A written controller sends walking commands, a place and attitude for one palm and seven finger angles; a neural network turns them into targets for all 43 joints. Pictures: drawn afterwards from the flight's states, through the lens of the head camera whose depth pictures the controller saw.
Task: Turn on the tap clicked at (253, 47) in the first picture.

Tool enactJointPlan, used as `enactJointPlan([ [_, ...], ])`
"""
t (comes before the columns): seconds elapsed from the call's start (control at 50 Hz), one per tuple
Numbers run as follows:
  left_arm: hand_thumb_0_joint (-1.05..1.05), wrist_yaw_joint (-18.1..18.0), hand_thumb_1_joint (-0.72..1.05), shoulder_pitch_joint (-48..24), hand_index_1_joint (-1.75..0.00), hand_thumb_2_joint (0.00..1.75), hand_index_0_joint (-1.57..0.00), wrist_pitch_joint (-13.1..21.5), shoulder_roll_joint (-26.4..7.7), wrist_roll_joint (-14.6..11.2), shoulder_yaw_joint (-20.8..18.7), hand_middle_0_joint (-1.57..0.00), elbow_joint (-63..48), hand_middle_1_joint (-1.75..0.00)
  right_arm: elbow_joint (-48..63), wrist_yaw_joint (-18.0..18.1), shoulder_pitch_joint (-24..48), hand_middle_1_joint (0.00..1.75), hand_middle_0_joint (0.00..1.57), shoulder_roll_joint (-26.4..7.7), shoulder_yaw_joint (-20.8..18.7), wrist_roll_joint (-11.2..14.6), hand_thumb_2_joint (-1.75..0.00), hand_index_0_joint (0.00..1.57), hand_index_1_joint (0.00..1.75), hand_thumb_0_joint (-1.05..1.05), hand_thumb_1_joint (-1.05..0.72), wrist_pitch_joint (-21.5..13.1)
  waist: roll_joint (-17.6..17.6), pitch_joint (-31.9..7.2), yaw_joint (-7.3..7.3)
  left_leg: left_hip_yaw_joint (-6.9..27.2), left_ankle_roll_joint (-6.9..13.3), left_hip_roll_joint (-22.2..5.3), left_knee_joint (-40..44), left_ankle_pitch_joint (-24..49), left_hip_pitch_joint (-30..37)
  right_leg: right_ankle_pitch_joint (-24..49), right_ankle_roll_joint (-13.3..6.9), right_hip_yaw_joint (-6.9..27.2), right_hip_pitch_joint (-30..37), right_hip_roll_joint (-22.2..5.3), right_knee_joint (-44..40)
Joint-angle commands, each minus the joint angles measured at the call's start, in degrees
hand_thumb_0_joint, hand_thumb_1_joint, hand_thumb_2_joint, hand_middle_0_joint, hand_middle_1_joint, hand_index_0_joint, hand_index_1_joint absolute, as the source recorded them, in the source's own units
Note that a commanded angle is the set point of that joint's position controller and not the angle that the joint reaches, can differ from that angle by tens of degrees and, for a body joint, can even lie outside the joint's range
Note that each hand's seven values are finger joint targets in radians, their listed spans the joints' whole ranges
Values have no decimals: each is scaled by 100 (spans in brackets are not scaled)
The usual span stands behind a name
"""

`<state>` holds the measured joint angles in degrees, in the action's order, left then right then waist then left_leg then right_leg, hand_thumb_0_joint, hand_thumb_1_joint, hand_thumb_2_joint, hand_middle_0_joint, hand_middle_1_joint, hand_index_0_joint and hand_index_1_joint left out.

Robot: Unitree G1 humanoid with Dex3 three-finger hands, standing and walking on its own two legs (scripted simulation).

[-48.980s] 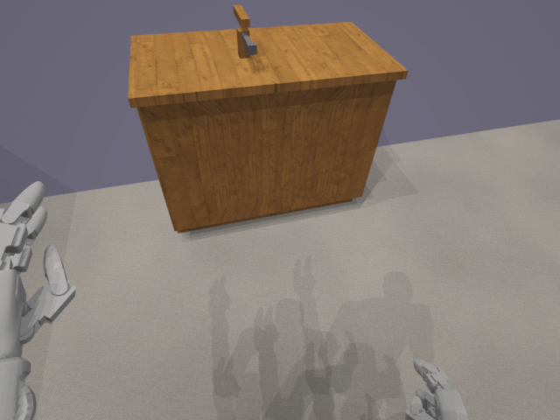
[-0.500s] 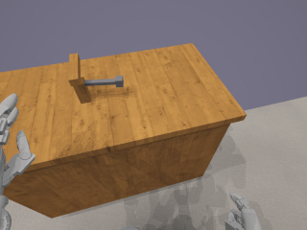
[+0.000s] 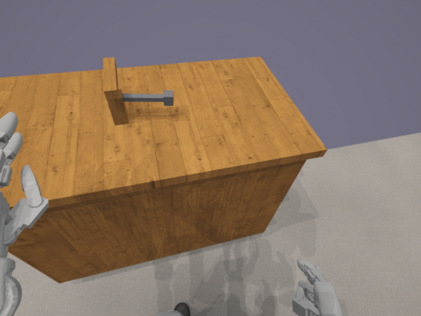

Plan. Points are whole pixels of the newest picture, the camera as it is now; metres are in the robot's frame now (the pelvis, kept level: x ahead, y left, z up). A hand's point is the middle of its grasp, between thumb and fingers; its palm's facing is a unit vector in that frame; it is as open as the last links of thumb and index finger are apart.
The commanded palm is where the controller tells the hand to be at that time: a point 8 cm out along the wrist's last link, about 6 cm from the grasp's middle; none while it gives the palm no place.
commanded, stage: step back with the hand held close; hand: left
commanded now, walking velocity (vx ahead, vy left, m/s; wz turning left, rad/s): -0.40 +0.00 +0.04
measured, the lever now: (168, 98) +0.60 +0.17 +0.05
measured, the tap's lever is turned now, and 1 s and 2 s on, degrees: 79 79 79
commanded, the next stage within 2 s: stop stepping back and stand still in 0.20 s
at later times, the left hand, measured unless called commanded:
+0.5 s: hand (32, 301) +0.11 +0.21 +0.16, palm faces +0.31 -0.86 -0.40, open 7.4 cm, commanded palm +0.05 +0.26 +0.18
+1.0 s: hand out of the picture +0.05 +0.24 +0.16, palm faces +0.48 -0.80 -0.36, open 7.4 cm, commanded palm +0.00 +0.27 +0.18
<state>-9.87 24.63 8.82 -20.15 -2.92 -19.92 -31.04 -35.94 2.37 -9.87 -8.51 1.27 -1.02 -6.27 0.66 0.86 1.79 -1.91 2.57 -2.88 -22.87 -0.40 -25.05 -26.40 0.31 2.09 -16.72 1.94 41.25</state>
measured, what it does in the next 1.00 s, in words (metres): walks backwards: right foot, then left foot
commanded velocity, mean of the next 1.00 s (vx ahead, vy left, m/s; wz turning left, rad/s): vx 0.00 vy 0.02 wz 0.02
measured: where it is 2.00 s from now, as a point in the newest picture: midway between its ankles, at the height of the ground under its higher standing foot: outside the picture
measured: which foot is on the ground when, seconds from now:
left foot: down 0.00-0.08, up 0.10-0.26, down 0.28-0.56, up 0.58-0.76, down 0.78-1.00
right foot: up 0.00-0.06, down 0.08-0.26, up 0.28-0.52, down 0.54-1.00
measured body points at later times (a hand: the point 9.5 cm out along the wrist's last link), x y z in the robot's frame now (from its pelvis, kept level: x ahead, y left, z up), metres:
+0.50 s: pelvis -0.11 -0.02 +0.00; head -0.08 +0.00 +0.45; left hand +0.09 +0.26 +0.18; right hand +0.04 -0.26 -0.07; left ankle -0.04 +0.07 -0.74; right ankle -0.09 -0.14 -0.71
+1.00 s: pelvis -0.15 -0.02 -0.01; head -0.17 -0.02 +0.44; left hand +0.02 +0.28 +0.18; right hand +0.01 -0.26 -0.10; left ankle -0.14 +0.11 -0.73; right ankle -0.10 -0.14 -0.74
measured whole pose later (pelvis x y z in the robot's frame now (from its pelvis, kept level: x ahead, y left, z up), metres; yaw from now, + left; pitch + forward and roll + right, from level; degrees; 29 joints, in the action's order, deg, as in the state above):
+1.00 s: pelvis -0.15 -0.02 -0.01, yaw +3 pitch -3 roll -1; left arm -9.1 26.9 7.9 -20.4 -2.8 -20.0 -26.4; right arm -38.2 3.9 -14.6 -12.1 -0.4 0.7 -6.3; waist 1.3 0.0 -0.7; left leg 1.1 1.0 -2.0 -39.3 -20.7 -16.2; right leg -13.4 -0.7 -2.0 -16.3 0.7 32.7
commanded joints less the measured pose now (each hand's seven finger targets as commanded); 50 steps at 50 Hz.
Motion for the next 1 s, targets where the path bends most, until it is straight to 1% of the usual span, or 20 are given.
enactJointPlan([
  [0.0, 0, 68, 90, -156, -30, 90, -20, 462, -1162, 5, -625, -20, -1433, -30, 716, 75, 296, 30, 20, -969, -386, -49, -90, 20, 30, 0, -90, -165, 1398, -1297, -56, 959, -204, -765, 870, -1789, 1355, 810, -190, -339, 372, 124, -2031],
  [0.06, 0, 107, 90, -217, -30, 90, -20, 739, -1425, -130, -729, -20, -1709, -30, 761, 107, 416, 30, 20, -712, -305, 55, -90, 20, 30, 0, -90, -47, -548, -1079, -115, 27, -576, 168, -2527, -2168, 1498, 2392, -974, 796, -757, -1668, -3112],
  [0.1, 0, 177, 90, 106, -30, 90, -20, 611, -1347, -125, -768, -20, -1396, -30, 917, 98, 478, 30, 20, -817, -419, 183, -90, 20, 30, 0, -90, -87, -1787, -967, -83, 266, -582, 574, -4623, -3094, 56, 4571, -1314, 843, -432, -2106, -2430],
  [0.14, 0, 209, 90, 108, -30, 90, -20, 611, -1154, -86, -772, -20, -1049, -30, 1009, 115, 724, 30, 20, -524, -143, 192, -90, 20, 30, 0, -90, 37, -1295, -555, -223, 383, -454, 176, -3983, -3043, -649, 5924, -986, 361, 432, -1910, -1784],
  [0.2, 0, 181, 90, -68, -30, 90, -20, 703, -1190, -94, -860, -20, -1027, -30, 1007, 249, 741, 30, 20, -777, -204, 223, -90, 20, 30, 0, -90, 105, -288, -714, -368, -46, -415, 258, -339, -1351, 411, 6046, -406, -14, 757, -1360, -518],
  [0.22, 0, 160, 90, 11, -30, 90, -20, 762, -1211, -144, -874, -20, -1268, -30, 1079, 254, 641, 30, 20, -922, -296, 226, -90, 20, 30, 0, -90, 89, 296, -957, -290, 234, -280, -199, 285, 577, 1346, 4402, -166, -102, 294, -977, -108],
  [0.24, 0, 133, 90, -64, -30, 90, -20, 801, -1232, -167, -814, -20, -1715, -30, 1154, 202, 490, 30, 20, -1114, -451, 227, -90, 20, 30, 0, -90, -4, 1406, -1209, -154, 1528, 187, -1415, 109, 3275, 2452, 1020, 93, -112, -1071, -434, 522],
  [0.26, 0, 154, 90, -158, -30, 90, -20, 831, -1148, -150, -702, -20, -1635, -30, 960, 100, 222, 30, 20, -1083, -535, 261, -90, 20, 30, 0, -90, -146, 1271, -1327, -205, 1634, 423, -1736, 64, 3608, 2679, -617, -6, 300, -1330, -108, 1407],
  [0.32, 0, 143, 90, 202, -30, 90, -20, 646, -1147, -152, -780, -20, -1966, -30, 910, 9, 30, 30, 20, -1059, -568, 158, -90, 20, 30, 0, -90, -411, 1208, -1606, -276, 1756, 298, -1408, -20, 2482, 2540, -374, 121, 406, -1409, -168, 1769],
  [0.4, 0, 3, 90, 548, -30, 90, -20, 331, -1259, -114, -909, -20, -2040, -30, 1139, 20, 274, 30, 20, -1111, -484, 257, -90, 20, 30, 0, -90, -413, 1273, -667, -287, 1436, 309, -999, 947, -2592, 972, 267, 73, -212, -486, -217, 344],
  [0.46, 0, -70, 90, 635, -30, 90, -20, 207, -1050, -20, -793, -20, -1399, -30, 1048, 127, 348, 30, 20, -1095, -366, 156, -90, 20, 30, 0, -90, -287, 1473, -432, -180, 1197, 121, -716, 1234, -3996, -101, 384, -68, -633, 952, 24, -888],
  [0.5, 0, -14, 90, 467, -30, 90, -20, 196, -1136, 56, -766, -20, -1009, -30, 995, 161, 275, 30, 20, -1055, -396, 130, -90, 20, 30, 0, -90, -179, 523, -526, -168, 637, -59, -156, 132, -3562, -200, 771, -246, -419, 1453, -191, -2084],
  [0.54, 0, 47, 90, 75, -30, 90, -20, 283, -1256, 44, -782, -20, -903, -30, 913, 161, 228, 30, 20, -1039, -428, 144, -90, 20, 30, 0, -90, -109, -1299, -398, -200, 321, -210, 357, -3112, -2388, -154, 462, -1058, 1962, 294, -1942, -3298],
  [0.56, 0, 87, 90, -183, -30, 90, -20, 239, -1004, 6, -533, -20, -724, -30, 764, 151, 134, 30, 20, -924, -422, 190, -90, 20, 30, 0, -90, -155, -1759, -381, -302, 496, -262, 314, -4036, -2243, -185, -364, -1129, 2273, -266, -2254, -3377],
  [0.64, 0, 109, 90, -655, -30, 90, -20, 200, -997, 43, -346, -20, -529, -30, 628, 208, 342, 30, 20, -916, -355, 203, -90, 20, 30, 0, -90, -155, -787, -178, -387, 268, -109, -63, -2810, -2076, 557, -559, -798, 952, -960, -1777, -2825],
  [0.7, 0, -29, 90, -361, -30, 90, -20, 161, -1029, 19, -393, -20, -728, -30, 743, 349, 366, 30, 20, -913, -342, 160, -90, 20, 30, 0, -90, -258, -544, -264, -301, -208, 18, 177, -860, -2289, 1316, -879, -683, 734, -641, -1479, -2486],
  [0.8, 0, -73, 90, -142, -30, 90, -20, 191, -1224, -34, -775, -20, -1366, -30, 904, 340, 281, 30, 20, -1081, -381, 222, -90, 20, 30, 0, -90, -250, 1535, -417, -254, 1705, 523, -958, 1004, -3988, 707, -63, 16, -485, -143, -52, -208],
  [0.86, 0, -54, 90, -50, -30, 90, -20, 165, -928, 61, -641, -20, -704, -30, 754, 280, 331, 30, 20, -1016, -323, 181, -90, 20, 30, 0, -90, -305, 540, 143, -162, 1168, 348, -619, 221, -3341, -122, 898, -36, -386, 659, -115, -1291],
  [0.92, 0, 38, 90, -251, -30, 90, -20, 218, -870, 31, -480, -20, -406, -30, 701, 203, 214, 30, 20, -949, -408, 176, -90, 20, 30, 0, -90, -321, -1383, -93, -280, 131, -79, 242, -1978, -2357, 195, -189, -659, 1694, 177, -1480, -2757],
  [0.98, 0, 35, 90, -681, -30, 90, -20, 234, -887, 5, -385, -20, -683, -30, 677, 183, 288, 30, 20, -932, -350, 168, -90, 20, 30, 0, -90, -313, -683, -218, -360, 232, -32, 54, -1048, -1820, 1177, 396, -688, 1133, -234, -1429, -2289],
])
